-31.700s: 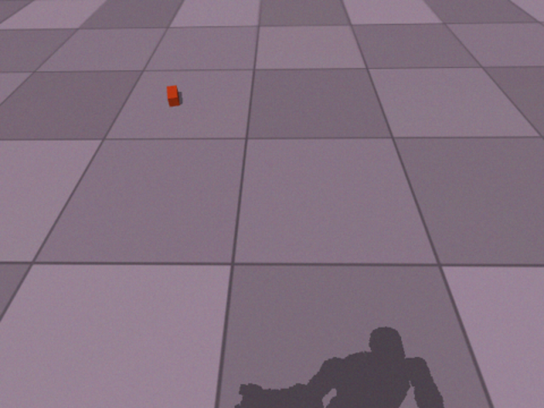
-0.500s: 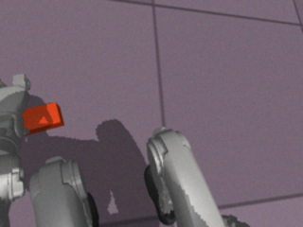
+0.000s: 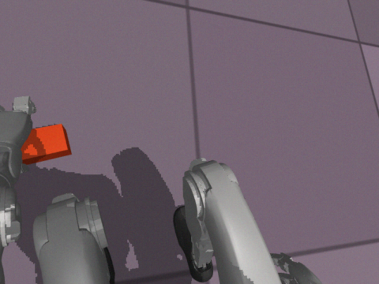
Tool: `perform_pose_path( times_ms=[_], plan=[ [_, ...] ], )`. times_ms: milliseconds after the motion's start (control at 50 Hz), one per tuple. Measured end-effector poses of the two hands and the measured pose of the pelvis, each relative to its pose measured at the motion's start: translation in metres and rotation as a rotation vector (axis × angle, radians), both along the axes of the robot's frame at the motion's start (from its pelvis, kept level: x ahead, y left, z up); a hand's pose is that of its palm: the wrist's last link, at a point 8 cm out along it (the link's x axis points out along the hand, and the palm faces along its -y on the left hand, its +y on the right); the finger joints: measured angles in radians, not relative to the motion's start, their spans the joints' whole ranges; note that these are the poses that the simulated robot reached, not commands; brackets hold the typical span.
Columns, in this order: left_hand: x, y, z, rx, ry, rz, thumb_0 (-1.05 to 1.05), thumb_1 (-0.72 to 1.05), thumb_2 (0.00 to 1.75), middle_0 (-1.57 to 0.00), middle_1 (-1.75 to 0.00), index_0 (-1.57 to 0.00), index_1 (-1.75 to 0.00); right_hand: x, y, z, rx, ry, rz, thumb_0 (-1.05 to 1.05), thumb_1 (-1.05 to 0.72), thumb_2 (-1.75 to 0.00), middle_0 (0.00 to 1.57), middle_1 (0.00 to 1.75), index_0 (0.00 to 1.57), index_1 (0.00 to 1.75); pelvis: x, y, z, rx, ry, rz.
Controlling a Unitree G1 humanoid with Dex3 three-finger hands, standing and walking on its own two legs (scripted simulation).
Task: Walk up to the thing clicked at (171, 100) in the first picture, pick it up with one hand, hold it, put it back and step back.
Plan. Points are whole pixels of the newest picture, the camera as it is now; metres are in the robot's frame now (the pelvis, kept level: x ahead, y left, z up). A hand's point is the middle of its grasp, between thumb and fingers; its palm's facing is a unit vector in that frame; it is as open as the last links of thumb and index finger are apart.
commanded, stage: rest palm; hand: left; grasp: from above
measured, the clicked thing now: (29, 147) +0.46 +0.26 -0.28
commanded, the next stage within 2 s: close in 0.82 s
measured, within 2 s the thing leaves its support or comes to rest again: neither
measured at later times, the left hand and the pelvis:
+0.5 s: hand (23, 148) +0.45 +0.26 -0.25, palm faces -0.45 -0.10 -0.89, open 14.1 cm; pelvis +0.01 +0.00 -0.02, yaw -3 degrees
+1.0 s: hand (28, 150) +0.45 +0.25 -0.26, palm faces -0.45 -0.08 -0.89, open 13.9 cm; pelvis +0.00 +0.01 -0.02, yaw -5 degrees
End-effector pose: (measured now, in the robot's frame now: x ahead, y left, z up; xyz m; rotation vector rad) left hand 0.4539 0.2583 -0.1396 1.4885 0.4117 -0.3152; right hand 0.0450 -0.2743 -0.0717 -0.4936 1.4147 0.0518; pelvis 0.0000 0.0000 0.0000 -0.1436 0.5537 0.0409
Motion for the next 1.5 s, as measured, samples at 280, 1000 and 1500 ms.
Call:
perform_pose_path(
  times_ms=[280,1000,1500],
  plan=[
    [0.005,0.007,-0.041,-0.003,0.027,0.04,0.0,-0.52,1.01,-0.09,-1.01,-0.07,-1.01,-0.042,0.016,-0.01,0.068,0.143,0.004,0.0,-0.9,-0.89,0.2,0.3,0.2,0.3,0.005,0.001,-0.016,-0.019,-0.027,-0.019],
    [0.0,-0.001,-0.064,-0.008,0.002,0.027,0.0,-0.49,1.01,-0.11,-1.0,-0.09,-1.0,-0.022,0.025,0.007,0.097,0.088,0.148,0.0,-0.91,-0.9,0.2,0.3,0.2,0.3,0.001,0.008,-0.017,-0.071,-0.079,-0.04],
    [0.003,0.003,-0.066,-0.004,0.022,0.059,0.0,-0.22,0.83,-0.29,-0.89,-0.29,-0.88,-0.032,0.026,0.012,0.12,0.088,0.148,0.0,-0.91,-0.9,0.2,0.3,0.2,0.3,-0.002,0.007,-0.016,-0.077,-0.097,-0.046]
  ],
)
